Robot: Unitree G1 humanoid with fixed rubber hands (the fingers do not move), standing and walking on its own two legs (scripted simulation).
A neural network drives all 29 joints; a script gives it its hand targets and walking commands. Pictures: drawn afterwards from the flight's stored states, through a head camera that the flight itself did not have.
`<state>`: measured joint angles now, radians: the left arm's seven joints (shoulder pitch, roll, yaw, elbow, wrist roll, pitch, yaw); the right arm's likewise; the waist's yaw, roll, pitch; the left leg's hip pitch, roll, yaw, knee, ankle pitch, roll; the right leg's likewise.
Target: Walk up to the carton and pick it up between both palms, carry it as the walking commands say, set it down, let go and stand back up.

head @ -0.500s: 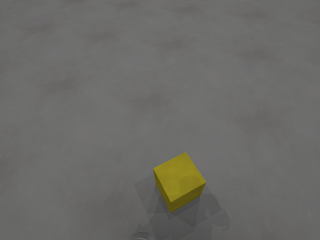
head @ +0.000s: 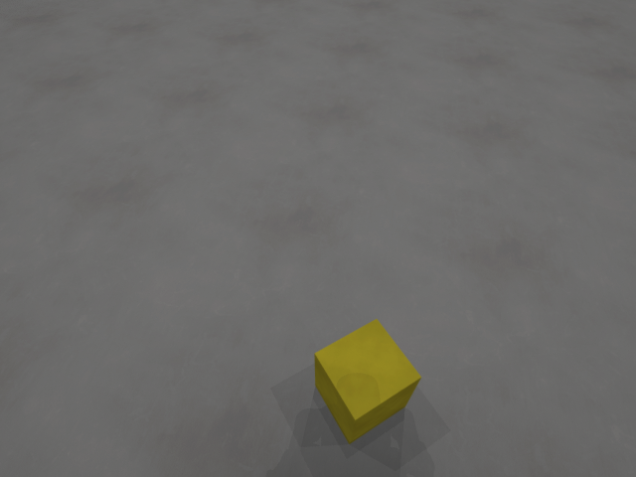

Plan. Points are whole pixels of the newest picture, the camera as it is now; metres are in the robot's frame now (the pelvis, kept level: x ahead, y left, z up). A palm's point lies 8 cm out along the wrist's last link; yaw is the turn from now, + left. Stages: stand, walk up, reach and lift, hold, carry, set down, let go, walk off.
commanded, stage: walk up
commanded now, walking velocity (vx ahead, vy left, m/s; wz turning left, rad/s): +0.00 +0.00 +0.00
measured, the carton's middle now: (362, 381) +0.46 -0.09 -0.65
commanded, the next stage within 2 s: none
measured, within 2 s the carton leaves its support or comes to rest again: neither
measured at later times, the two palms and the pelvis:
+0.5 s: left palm out of the picture +0.04 +0.15 -0.13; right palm out of the picture -0.03 -0.40 -0.10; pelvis +0.00 -0.11 +0.00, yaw +10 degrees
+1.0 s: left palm out of the picture -0.02 -0.03 -0.15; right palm (610, 378) +0.28 -0.41 -0.11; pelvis +0.08 -0.23 -0.01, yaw +23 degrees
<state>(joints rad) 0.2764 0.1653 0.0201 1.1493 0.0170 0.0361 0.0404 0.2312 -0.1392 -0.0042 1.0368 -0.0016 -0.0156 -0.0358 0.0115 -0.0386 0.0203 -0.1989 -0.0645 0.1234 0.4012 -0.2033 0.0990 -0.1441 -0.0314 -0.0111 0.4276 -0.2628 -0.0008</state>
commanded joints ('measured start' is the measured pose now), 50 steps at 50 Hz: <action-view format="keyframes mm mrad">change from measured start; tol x32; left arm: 1 67 63 -6 1 5 -29 -3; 50 60 165 -3 -303 6 16 -4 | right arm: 1 56 -92 -26 -12 17 -1 4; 50 26 -232 -65 -219 -19 34 -23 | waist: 1 -32 -17 72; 24 -59 333 6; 29 47 -301 -30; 50 -41 152 -7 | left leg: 1 -54 170 -219 -189 -86 -31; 7 151 556 -687 -191 78 72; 25 -250 301 -409 -146 -197 -14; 33 -459 98 -129 755 -214 -59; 43 -146 61 11 263 -186 -52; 47 340 656 -625 -17 942 203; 50 98 469 -345 -84 616 119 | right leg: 1 -11 -75 73 -102 106 -27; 13 -425 -27 72 571 -7 77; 26 70 19 -80 -85 10 17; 29 -17 -368 307 -344 -532 -74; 45 -95 -184 -139 180 879 -47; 47 -433 4 -124 601 -326 65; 50 -361 -62 10 628 -191 102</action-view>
